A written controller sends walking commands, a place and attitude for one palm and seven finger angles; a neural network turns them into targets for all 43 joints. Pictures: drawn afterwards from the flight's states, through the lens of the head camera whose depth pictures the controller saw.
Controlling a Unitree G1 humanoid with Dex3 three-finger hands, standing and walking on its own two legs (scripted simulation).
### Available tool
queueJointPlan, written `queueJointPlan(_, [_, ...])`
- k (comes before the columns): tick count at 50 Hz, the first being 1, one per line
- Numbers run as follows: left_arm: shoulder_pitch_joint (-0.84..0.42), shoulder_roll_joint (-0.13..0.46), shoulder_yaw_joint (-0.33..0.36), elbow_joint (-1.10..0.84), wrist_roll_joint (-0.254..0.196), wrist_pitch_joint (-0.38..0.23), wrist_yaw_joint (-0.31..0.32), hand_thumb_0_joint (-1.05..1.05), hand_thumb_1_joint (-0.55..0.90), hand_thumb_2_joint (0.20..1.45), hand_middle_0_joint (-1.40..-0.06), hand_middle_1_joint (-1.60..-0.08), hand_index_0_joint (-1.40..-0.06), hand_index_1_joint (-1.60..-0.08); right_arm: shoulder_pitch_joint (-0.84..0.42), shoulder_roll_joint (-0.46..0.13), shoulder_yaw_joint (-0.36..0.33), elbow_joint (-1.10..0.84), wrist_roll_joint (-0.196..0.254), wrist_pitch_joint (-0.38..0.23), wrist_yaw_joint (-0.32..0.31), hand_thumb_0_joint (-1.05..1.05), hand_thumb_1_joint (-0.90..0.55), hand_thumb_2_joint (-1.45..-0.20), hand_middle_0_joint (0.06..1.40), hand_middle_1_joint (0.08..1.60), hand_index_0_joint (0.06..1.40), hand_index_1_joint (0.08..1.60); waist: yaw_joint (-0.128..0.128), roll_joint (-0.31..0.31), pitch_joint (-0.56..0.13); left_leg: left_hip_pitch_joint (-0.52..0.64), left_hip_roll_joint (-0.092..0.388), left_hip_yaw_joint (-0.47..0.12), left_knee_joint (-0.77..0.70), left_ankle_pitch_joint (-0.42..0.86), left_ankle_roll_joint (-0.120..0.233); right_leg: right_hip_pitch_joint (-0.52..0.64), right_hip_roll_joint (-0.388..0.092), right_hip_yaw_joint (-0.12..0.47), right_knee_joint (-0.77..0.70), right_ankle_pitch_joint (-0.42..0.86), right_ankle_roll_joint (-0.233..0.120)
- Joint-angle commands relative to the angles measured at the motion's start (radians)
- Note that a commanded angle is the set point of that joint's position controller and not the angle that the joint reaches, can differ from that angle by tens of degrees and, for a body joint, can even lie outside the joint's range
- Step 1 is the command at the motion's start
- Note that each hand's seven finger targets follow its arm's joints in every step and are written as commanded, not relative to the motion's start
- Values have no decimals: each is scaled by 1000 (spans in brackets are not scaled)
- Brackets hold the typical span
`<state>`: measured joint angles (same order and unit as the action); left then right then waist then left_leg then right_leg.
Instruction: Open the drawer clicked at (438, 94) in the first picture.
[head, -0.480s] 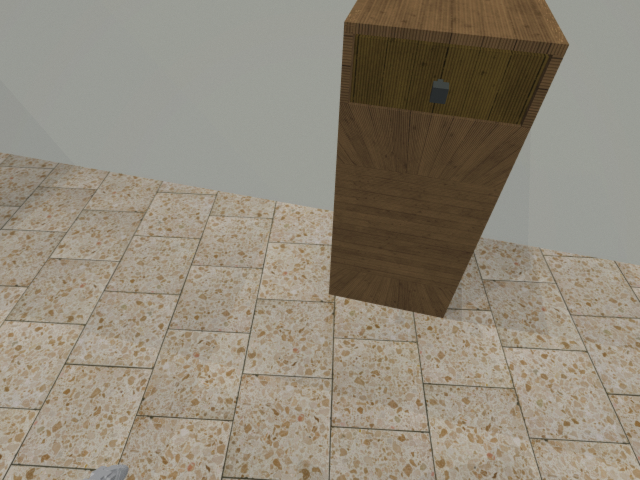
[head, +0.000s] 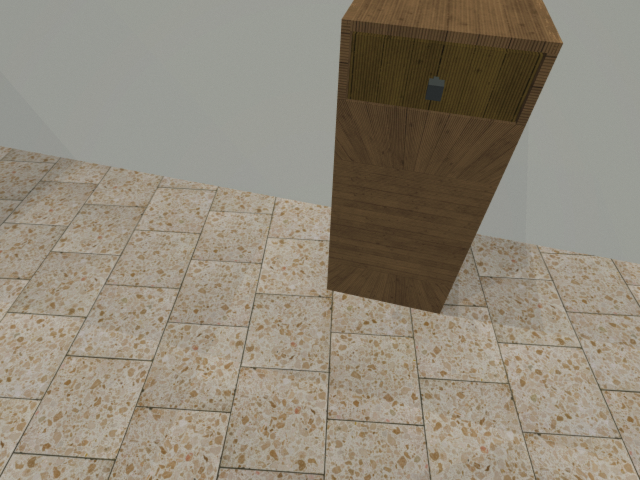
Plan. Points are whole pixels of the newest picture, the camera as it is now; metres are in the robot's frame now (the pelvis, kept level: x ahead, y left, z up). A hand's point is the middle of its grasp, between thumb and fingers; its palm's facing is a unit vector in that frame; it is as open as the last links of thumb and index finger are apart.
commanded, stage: stand and wait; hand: left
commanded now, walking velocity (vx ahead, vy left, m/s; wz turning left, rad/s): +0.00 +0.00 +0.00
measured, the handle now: (435, 86) +0.86 -0.19 +0.10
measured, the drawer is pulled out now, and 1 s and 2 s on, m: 0.00 0.00 0.00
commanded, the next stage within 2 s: look at it before walking up in 0.34 s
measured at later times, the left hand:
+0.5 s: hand out of the picture +0.08 +0.24 -0.15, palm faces -0.03 -0.94 -0.33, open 7.4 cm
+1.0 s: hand out of the picture +0.08 +0.24 -0.15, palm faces -0.03 -0.94 -0.33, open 7.4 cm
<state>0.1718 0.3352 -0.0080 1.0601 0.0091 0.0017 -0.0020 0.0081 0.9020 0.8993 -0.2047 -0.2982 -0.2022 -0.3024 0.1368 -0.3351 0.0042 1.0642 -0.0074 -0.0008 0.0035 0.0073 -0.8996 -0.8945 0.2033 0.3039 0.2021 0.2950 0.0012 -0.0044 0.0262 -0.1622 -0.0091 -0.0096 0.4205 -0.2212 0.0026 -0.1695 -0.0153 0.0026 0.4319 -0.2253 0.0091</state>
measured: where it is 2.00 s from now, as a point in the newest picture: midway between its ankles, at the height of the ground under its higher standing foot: outside the picture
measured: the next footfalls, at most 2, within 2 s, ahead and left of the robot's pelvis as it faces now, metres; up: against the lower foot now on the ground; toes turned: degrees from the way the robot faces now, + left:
none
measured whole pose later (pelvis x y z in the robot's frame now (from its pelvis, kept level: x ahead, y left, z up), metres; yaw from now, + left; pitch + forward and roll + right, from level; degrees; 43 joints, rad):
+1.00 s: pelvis +0.01 -0.01 +0.00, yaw +0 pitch -2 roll +0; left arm 0.15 0.34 0.00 1.09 0.01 -0.01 0.00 0.01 0.90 0.90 -0.20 -0.30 -0.20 -0.30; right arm 0.12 -0.33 0.01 1.11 0.00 -0.01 0.00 0.01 -0.90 -0.89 0.20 0.30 0.20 0.29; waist 0.00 0.00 0.03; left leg -0.13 0.01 -0.01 0.36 -0.20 -0.01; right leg -0.14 0.00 0.00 0.37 -0.20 0.00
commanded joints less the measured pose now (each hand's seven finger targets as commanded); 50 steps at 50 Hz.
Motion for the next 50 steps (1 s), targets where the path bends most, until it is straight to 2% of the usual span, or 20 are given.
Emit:
queueJointPlan(1, [-62, 208, 42, -64, 1, -29, 14, 0, 900, 900, -200, -300, -200, -300, -64, -202, -45, -58, -1, -33, -14, 0, -900, -900, 200, 300, 200, 300, 0, 2, -54, -2, 112, -95, -80, 110, 31, 12, -106, 98, -90, 90, -41])
queueJointPlan(18, [-68, 209, 42, -39, 3, -28, 14, 0, 900, 900, -200, -300, -200, -300, -48, -204, -42, -15, -3, -32, -13, 0, -900, -900, 200, 300, 200, 300, -1, 0, -24, -9, 116, -96, -111, 68, 22, -7, -105, 110, -122, 25, -40])
queueJointPlan(21, [-67, 211, 42, -43, 3, -31, 14, 0, 900, 900, -200, -300, -200, -300, -44, -203, -42, -17, -1, -32, -12, 0, -900, -900, 200, 300, 200, 300, -1, -13, -39, -1, 117, -96, -104, 88, 22, 4, -108, 110, -124, 44, -42])
queueJointPlan(33, [-69, 207, 42, -41, 2, -30, 14, 0, 900, 900, -200, -300, -200, -300, -57, -204, -41, -15, -1, -33, -14, 0, -900, -900, 200, 300, 200, 300, 0, 15, -43, 17, 121, -93, -111, 118, 20, 14, -105, 106, -120, 96, -39])
queueJointPlan(42, [-67, 208, 41, -39, 3, -32, 15, 0, 900, 900, -200, -300, -200, -300, -59, -204, -41, -15, 0, -33, -16, 0, -900, -900, 200, 300, 200, 300, -2, 1, -58, 41, 126, -89, -109, 157, 19, 27, -107, 100, -116, 149, -39])
queueJointPlan(50, [-67, 209, 41, -33, 2, -31, 14, 0, 900, 900, -200, -300, -200, -300, -66, -208, -39, -12, 1, -33, -17, 0, -900, -900, 200, 300, 200, 300, 0, 9, -46, 40, 126, -89, -118, 153, 17, 29, -104, 101, -123, 145, -37])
